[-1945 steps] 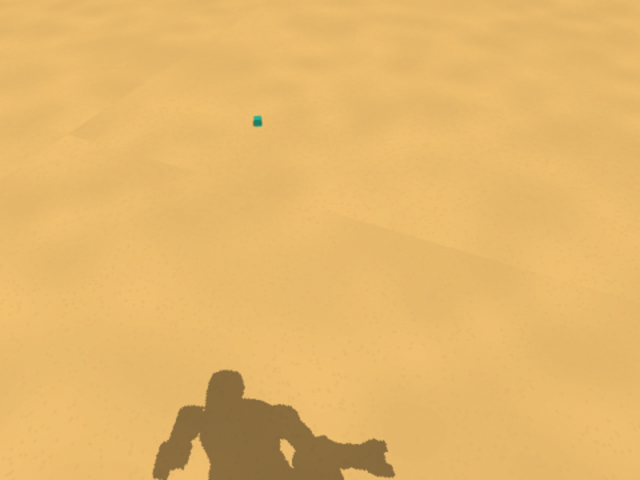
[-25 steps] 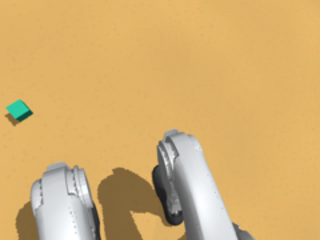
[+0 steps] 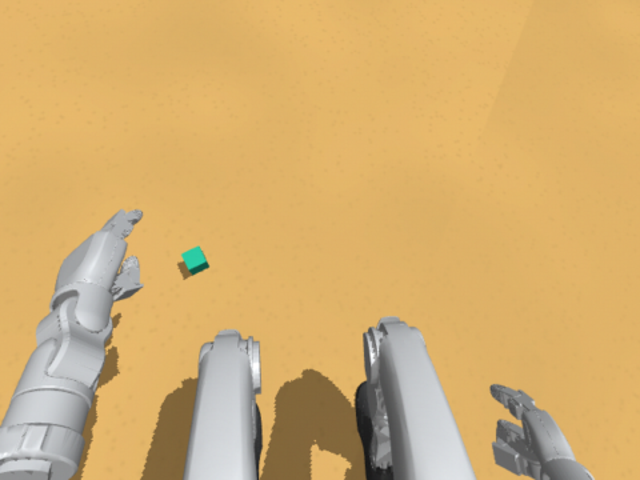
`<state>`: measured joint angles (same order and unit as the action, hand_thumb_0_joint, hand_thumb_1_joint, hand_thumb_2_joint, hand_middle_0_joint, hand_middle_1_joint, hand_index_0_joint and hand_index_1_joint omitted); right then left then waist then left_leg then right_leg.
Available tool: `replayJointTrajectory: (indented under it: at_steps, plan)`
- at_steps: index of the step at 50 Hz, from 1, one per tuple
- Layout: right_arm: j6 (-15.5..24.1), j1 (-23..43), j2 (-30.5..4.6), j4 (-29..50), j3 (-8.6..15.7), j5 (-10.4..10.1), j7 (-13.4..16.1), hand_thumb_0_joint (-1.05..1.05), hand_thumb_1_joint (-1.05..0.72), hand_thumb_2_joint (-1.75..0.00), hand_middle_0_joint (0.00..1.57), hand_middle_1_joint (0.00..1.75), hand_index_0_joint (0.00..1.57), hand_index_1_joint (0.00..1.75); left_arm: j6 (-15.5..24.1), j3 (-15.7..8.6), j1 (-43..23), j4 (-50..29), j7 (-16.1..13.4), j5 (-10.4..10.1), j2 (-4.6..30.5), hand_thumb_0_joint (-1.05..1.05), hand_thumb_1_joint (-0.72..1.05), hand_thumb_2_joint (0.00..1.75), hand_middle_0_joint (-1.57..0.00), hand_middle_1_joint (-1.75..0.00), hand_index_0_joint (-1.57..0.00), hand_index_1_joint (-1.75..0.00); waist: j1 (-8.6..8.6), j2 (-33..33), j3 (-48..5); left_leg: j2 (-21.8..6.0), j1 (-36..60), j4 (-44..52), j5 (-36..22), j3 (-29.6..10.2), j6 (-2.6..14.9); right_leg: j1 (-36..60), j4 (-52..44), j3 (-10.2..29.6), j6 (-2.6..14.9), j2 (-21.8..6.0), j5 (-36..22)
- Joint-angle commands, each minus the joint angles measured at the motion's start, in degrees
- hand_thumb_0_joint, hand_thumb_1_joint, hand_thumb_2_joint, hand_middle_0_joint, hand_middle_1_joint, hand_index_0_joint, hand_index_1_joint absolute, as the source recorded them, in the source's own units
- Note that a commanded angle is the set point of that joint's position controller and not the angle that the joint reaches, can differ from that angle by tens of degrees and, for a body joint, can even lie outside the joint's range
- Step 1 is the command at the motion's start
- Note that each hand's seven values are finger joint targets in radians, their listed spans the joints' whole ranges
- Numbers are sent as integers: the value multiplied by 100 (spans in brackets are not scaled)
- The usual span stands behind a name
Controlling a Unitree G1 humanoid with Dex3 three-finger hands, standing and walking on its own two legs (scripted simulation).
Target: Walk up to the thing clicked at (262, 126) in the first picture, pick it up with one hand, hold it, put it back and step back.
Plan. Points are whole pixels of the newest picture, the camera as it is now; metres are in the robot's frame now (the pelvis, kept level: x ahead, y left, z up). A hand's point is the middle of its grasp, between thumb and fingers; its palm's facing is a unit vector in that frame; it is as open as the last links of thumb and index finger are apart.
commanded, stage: home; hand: left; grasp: from above
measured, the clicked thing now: (195, 260) +0.51 +0.24 -0.45
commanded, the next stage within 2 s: none
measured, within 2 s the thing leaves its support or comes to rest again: neither
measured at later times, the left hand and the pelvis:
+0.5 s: hand (93, 354) +0.26 +0.19 +0.10, palm faces +0.07 -0.96 -0.27, open 7.4 cm; pelvis +0.04 -0.01 +0.18, yaw +3 degrees
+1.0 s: hand (1, 430) +0.22 +0.18 +0.19, palm faces +0.14 -0.97 -0.20, open 7.4 cm; pelvis +0.08 -0.01 +0.24, yaw +4 degrees
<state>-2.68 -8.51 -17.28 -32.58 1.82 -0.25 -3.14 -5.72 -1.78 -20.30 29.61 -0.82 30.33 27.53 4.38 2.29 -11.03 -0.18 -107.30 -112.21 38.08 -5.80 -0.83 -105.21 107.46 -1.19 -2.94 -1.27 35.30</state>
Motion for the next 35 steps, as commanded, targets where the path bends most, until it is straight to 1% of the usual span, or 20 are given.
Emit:
replayJointTrajectory:
  at_steps: [1, 3, 5, 6, 9, 11, 12, 13, 15, 16, 17, 18, 21, 24, 25, 26, 27, 28, 32, 35]
  plan:
    - [376, -464, -803, 464, 326, -76, 264, 0, -90, -90, 20, 30, 20, 30, -131, -284, -940, -1741, -297, -621, 732, 0, 90, 90, -20, -30, -20, -30, 185, 763, -2881, -15, 3173, 2561, 89, 27, 156, 2231, -1938, -238, 437, 167, -202]
    - [516, -332, -763, 455, 298, -114, 360, 0, -90, -90, 20, 30, 20, 30, -270, -201, -580, -1857, -332, -945, 495, 0, 90, 90, -20, -30, -20, -30, 245, 769, -2669, -15, 3422, 2783, -1, 23, 144, 2413, -2177, -212, 429, 156, -262]
    - [614, -212, -727, 454, 261, -142, 446, 0, -90, -90, 20, 30, 20, 30, -424, -320, -126, -1938, -384, -1222, 431, 0, 90, 90, -20, -30, -20, -30, 177, 626, -2660, -7, 3681, 2938, -272, 39, 149, 2771, -2405, -163, 413, 129, -450]
    - [656, -142, -674, 496, 219, -163, 481, 0, -90, -90, 20, 30, 20, 30, -508, -261, 59, -2000, -395, -1365, 334, 0, 90, 90, -20, -30, -20, -30, 175, 581, -2538, -1, 3760, 3062, -275, 37, 154, 2927, -2543, -147, 408, 126, -444]
    - [791, -15, -552, 603, 137, -196, 575, 0, -90, -90, 20, 30, 20, 30, -722, -360, 577, -2204, -457, -1840, 211, 0, 90, 90, -20, -30, -20, -30, 123, 357, -2243, 8, 4003, 3411, -238, 101, 186, 3527, -3091, -44, 395, 138, -364]
    - [887, 82, -455, 679, 96, -191, 638, 0, -90, -90, 20, 30, 20, 30, -833, -344, 862, -2436, -479, -2196, 75, 0, 90, 90, -20, -30, -20, -30, 150, 209, -2066, 28, 4060, 3585, -239, 194, 217, 3976, -3489, 51, 370, 145, -314]
    - [938, 80, -423, 736, 93, -197, 673, 0, -90, -90, 20, 30, 20, 30, -894, -288, 1080, -2586, -477, -2311, -26, 0, 90, 90, -20, -30, -20, -30, 158, 180, -2048, 37, 4169, 3703, -333, 240, 223, 4234, -3660, 69, 364, 149, -379]
    - [979, 69, -402, 727, 72, -196, 705, 0, -90, -90, 20, 30, 20, 30, -957, -385, 1266, -2644, -493, -2423, -28, 0, 90, 90, -20, -30, -20, -30, 143, 194, -2068, 39, 4351, 3815, -429, 235, 223, 4442, -3776, 80, 356, 136, -480]
    - [1040, 48, -361, 765, 26, -206, 776, 0, -90, -90, 20, 30, 20, 30, -1103, -398, 1716, -2760, -493, -2597, -132, 0, 90, 90, -20, -30, -20, -30, 56, 209, -1844, 21, 4654, 4138, -485, 204, 198, 4672, -4028, 74, 362, 149, -520]
    - [1060, -7, -354, 795, 6, -221, 807, 0, -90, -90, 20, 30, 20, 30, -1171, -382, 1840, -2873, -492, -2681, -232, 0, 90, 90, -20, -30, -20, -30, 87, 202, -1786, 13, 4879, 4343, -495, 129, 189, 4747, -4141, 44, 358, 145, -576]
    - [1087, -23, -332, 804, -26, -227, 843, 0, -90, -90, 20, 30, 20, 30, -1234, -394, 2010, -2997, -489, -2761, -299, 0, 90, 90, -20, -30, -20, -30, 42, 268, -1722, -11, 5078, 4538, -542, 57, 171, 4869, -4220, 9, 357, 148, -644]
    - [1115, -43, -312, 834, -35, -236, 896, 0, -90, -90, 20, 30, 20, 30, -1299, -468, 2103, -3101, -499, -2847, -336, 0, 90, 90, -20, -30, -20, -30, 21, 240, -1718, -15, 5228, 4632, -645, 64, 160, 4968, -4333, 1, 363, 151, -716]
    - [1215, -168, -237, 871, -126, -239, 1039, 0, -90, -90, 20, 30, 20, 30, -1498, -419, 2624, -3417, -473, -3114, -611, 0, 90, 90, -20, -30, -20, -30, 12, 280, -1491, -27, 5649, 5021, -933, 55, 139, 5424, -4676, -48, 351, 162, -996]
    - [1316, -329, -228, 949, -144, -247, 1177, 0, -90, -90, 20, 30, 20, 30, -1643, -544, 3173, -3690, -458, -3304, -678, 0, 90, 90, -20, -30, -20, -30, -55, 250, -1370, -22, 6089, 5302, -1467, 109, 115, 5883, -4993, -97, 346, 174, -1402]
    - [1353, -360, -196, 978, -149, -230, 1214, 0, -90, -90, 20, 30, 20, 30, -1680, -422, 3358, -3849, -434, -3334, -807, 0, 90, 90, -20, -30, -20, -30, -4, 260, -1298, -19, 6196, 5409, -1621, 108, 110, 6029, -5112, -111, 342, 184, -1535]
    - [1386, -404, -201, 1024, -158, -218, 1251, 0, -90, -90, 20, 30, 20, 30, -1720, -547, 3471, -3963, -436, -3384, -762, 0, 90, 90, -20, -30, -20, -30, -74, 211, -1207, -10, 6316, 5537, -1639, 131, 112, 6162, -5257, -124, 329, 182, -1554]
    - [1417, -453, -171, 1047, -161, -199, 1285, 0, -90, -90, 20, 30, 20, 30, -1760, -447, 3691, -4095, -413, -3398, -853, 0, 90, 90, -20, -30, -20, -30, -45, 276, -1091, -7, 6436, 5651, -1732, 153, 108, 6290, -5395, -136, 326, 193, -1640]
    - [1449, -510, -163, 1109, -162, -202, 1319, 0, -90, -90, 20, 30, 20, 30, -1800, -474, 3830, -4235, -405, -3438, -859, 0, 90, 90, -20, -30, -20, -30, -65, 209, -1021, 18, 6527, 5741, -1726, 197, 124, 6442, -5569, -135, 315, 188, -1641]
    - [1589, -548, -132, 1151, -152, -155, 1413, 0, -90, -90, 20, 30, 20, 30, -1890, -421, 4465, -4631, -327, -3454, -939, 0, 90, 90, -20, -30, -20, -30, -111, 233, -692, 17, 6834, 6059, -1958, 232, 111, 6709, -5876, -196, 307, 225, -1801]
    - [1683, -512, -113, 1205, -168, -136, 1454, 0, -90, -90, 20, 30, 20, 30, -1908, -359, 4631, -4761, -257, -3433, -970, 0, 90, 90, -20, -30, -20, -30, -114, -32, -355, 27, 6865, 6214, -1840, 216, 146, 6818, -6094, -251, 279, 232, -1675]
